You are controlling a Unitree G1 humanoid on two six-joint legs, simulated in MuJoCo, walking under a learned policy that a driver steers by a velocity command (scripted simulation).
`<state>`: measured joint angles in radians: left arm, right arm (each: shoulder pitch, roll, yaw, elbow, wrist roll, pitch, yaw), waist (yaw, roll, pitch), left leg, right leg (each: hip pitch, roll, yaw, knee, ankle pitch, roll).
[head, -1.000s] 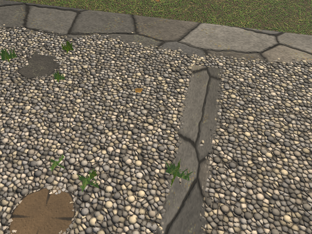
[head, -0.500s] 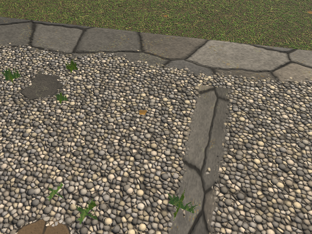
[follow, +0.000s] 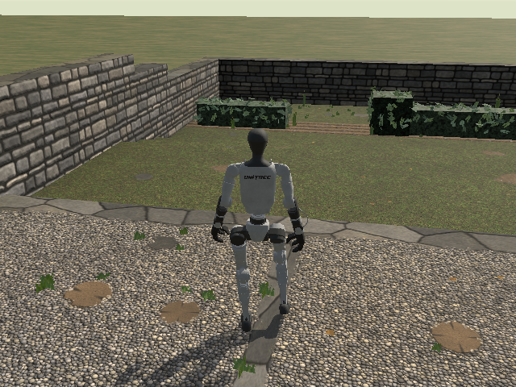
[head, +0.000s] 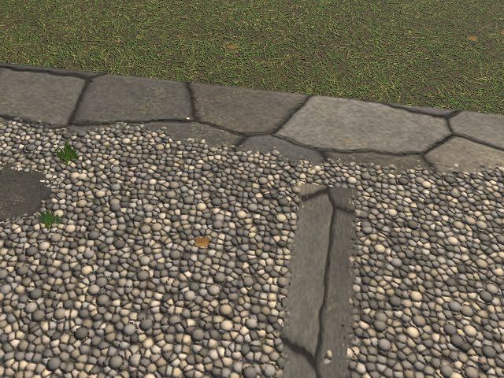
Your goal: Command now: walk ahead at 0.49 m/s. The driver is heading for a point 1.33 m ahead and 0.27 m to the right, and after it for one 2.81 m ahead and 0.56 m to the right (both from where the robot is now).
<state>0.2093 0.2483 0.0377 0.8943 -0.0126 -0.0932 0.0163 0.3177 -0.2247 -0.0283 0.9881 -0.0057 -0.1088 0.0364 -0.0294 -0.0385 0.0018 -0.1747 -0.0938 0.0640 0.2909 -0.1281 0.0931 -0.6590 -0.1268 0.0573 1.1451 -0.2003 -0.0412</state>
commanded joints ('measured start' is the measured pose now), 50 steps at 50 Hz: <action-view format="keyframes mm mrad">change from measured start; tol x16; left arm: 1 34 46 14 -43 13 4 7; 11 -259 49 4 -145 -10 -21 -42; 17 303 252 81 -11 11 -25 -40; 22 14 66 20 -56 18 -27 -52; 42 188 163 52 75 -4 24 -1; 45 321 -34 -12 49 11 1 -16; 50 101 100 39 10 -7 -16 -5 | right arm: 1 -37 -130 -20 -53 1 -18 -20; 17 179 -23 20 -37 18 -3 -29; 38 -413 -73 -18 -221 27 8 -2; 41 -350 -108 -32 -216 27 -2 9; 45 141 -302 -98 -80 6 4 -4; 50 -127 -100 -38 -125 -4 -7 1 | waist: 1 46 77 55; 13 2 114 49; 17 138 -264 -400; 21 46 -22 -64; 38 99 -23 97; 43 -86 -38 -117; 45 -52 365 -391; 50 31 100 -59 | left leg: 1 -103 278 -207 -205 82 170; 12 196 350 -191 -72 116 98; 15 91 251 -101 333 430 35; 17 -511 26 -116 967 -413 -52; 18 -607 94 -190 1061 -384 -29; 32 -528 209 -84 413 232 -73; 39 -536 176 -72 245 128 -30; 43 -7 96 -11 216 77 46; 45 594 496 -745 78 -115 267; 50 55 339 -350 -87 64 133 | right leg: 1 -27 -42 1 -137 157 27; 12 42 46 -50 -626 148 -9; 15 527 76 -63 -650 127 -88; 17 1084 -294 674 -823 -30 -310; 23 513 -99 163 -979 192 -180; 38 727 -128 15 -980 269 -147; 43 658 -56 -58 -562 689 -75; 44 423 19 -106 -218 352 -38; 45 47 201 -33 86 -348 12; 50 46 -17 26 57 -79 -19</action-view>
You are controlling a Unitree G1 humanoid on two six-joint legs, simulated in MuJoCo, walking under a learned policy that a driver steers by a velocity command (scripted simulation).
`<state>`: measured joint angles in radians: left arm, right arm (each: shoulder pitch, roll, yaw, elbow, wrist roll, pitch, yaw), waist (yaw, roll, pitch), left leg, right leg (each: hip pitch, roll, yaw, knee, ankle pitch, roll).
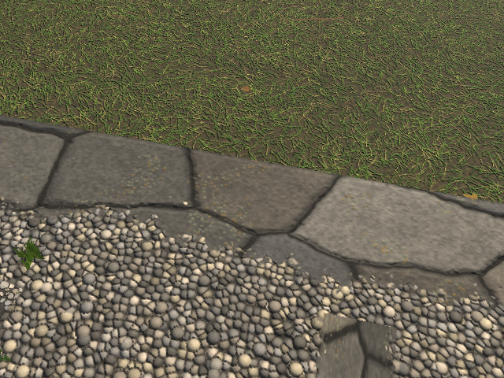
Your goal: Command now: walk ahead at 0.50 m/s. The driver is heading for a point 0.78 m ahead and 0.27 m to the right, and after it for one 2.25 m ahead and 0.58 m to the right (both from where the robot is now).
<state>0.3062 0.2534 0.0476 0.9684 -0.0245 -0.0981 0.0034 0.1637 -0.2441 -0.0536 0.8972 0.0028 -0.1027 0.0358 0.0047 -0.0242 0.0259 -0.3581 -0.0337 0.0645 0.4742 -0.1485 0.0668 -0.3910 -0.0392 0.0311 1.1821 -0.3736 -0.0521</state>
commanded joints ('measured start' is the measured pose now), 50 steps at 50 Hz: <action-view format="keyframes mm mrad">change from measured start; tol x32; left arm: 1 24 71 28 -59 5 1 9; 18 -404 49 13 -214 2 -6 -41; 24 141 244 85 -75 5 7 -38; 50 222 -61 -13 -129 114 -48 -89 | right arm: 1 34 -74 -12 -24 -13 -14 3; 24 299 -24 14 55 -10 -1 -37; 45 -268 -82 39 -157 -66 21 -26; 50 342 -182 18 -24 -50 -22 -44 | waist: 1 10 97 -76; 18 -75 93 64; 24 88 -256 -408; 46 58 -45 23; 50 -123 365 -521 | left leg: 1 205 263 -317 -297 98 163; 17 427 287 -144 -291 224 126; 22 344 210 -15 177 643 35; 24 -282 -34 -70 804 -375 -59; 25 -401 34 -167 895 -365 -32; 44 -236 109 -101 38 69 -73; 48 267 84 -44 16 181 51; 50 1030 516 -692 -102 195 418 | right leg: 1 -193 -110 48 -9 109 -5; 18 -307 -44 -30 -656 357 1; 22 257 29 -71 -670 337 -98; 24 812 -334 726 -860 154 -337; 31 208 -150 290 -1006 356 -228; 48 238 -60 304 -706 576 -117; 50 -292 234 130 -110 -266 32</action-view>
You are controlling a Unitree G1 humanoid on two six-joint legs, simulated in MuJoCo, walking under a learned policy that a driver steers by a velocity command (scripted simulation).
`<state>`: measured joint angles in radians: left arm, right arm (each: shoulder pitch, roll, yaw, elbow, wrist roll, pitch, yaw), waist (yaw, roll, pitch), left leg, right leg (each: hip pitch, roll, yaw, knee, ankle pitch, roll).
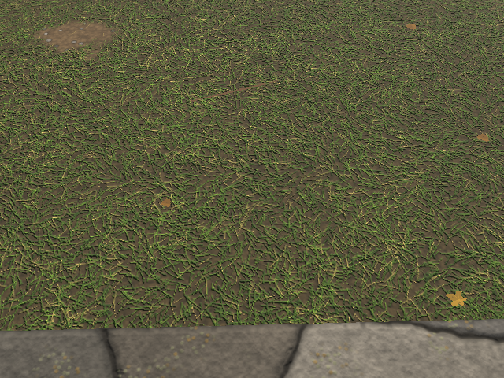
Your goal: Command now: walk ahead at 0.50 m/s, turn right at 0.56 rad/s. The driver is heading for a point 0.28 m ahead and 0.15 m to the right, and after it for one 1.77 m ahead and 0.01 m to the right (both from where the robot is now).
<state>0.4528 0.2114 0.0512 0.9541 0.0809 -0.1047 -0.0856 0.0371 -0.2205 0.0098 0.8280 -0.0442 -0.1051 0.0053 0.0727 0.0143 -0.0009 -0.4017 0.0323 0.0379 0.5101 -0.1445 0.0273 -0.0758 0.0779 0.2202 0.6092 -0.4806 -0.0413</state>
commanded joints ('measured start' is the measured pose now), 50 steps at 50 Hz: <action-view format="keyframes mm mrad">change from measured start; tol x32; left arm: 1 -125 86 15 -124 -16 -39 2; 50 -263 192 46 -341 -77 9 125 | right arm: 1 486 -186 -58 80 -30 -28 -18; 50 246 -198 -72 -81 15 -18 -5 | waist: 1 -246 107 -133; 20 -27 65 24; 24 -55 -233 -587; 29 -112 -87 -49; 50 -60 -14 -103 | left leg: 1 825 416 -641 -239 -42 309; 5 370 302 -227 -396 2 195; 21 455 220 255 -123 834 74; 22 418 180 258 14 801 25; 24 -11 -8 127 523 -530 -137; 25 -186 -26 -50 657 -579 -109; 50 -7 83 -148 -28 38 174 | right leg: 1 -802 2 -53 641 -104 -14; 20 -396 -87 -257 -29 494 -34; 22 -146 -5 -293 -137 701 -120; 24 578 -419 372 -136 1211 -552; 34 -403 -215 21 -429 526 -235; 42 -281 -220 103 -244 65 -98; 50 -58 -220 -56 -201 426 -233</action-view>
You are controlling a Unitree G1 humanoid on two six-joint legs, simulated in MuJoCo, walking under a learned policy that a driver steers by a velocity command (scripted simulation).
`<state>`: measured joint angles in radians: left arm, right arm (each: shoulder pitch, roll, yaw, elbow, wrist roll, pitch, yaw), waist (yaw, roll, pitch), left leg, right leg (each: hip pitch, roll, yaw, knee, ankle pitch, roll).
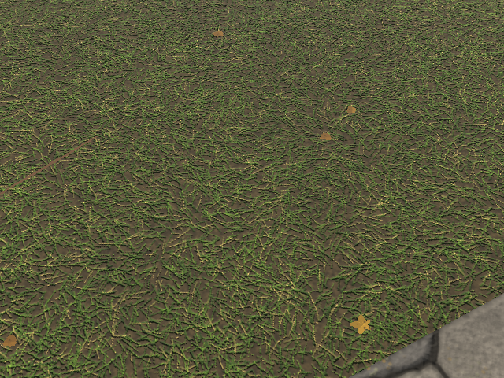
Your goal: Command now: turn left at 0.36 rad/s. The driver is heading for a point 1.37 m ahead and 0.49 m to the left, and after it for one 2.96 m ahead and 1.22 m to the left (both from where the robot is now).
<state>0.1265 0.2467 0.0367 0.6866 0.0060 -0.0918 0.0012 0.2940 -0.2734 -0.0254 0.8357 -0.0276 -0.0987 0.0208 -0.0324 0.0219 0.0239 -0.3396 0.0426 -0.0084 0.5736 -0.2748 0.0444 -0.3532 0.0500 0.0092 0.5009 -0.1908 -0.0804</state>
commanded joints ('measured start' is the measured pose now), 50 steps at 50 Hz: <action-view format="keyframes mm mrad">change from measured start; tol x32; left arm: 1 46 153 64 -89 1 0 44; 50 72 119 35 -117 68 9 10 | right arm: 1 8 -149 -38 -89 0 -21 -23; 50 65 -294 -124 -147 -12 -34 -1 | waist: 1 35 -10 -120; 50 -60 97 -135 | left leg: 1 -40 77 -121 -114 179 173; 17 77 126 -396 -205 382 214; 20 -344 -141 -123 206 -340 -75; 25 -194 -53 -30 643 -110 -117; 43 -61 18 44 5 6 -43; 48 501 159 -166 -179 907 244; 50 555 298 -368 -249 697 333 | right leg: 1 202 -185 131 -90 146 -184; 9 -198 -50 65 531 -429 119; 17 229 3 -60 -159 69 71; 20 487 -559 469 -275 612 -452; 36 489 -409 -87 -322 542 -244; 47 292 -305 -190 -148 192 -36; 50 -226 -121 -56 314 -529 127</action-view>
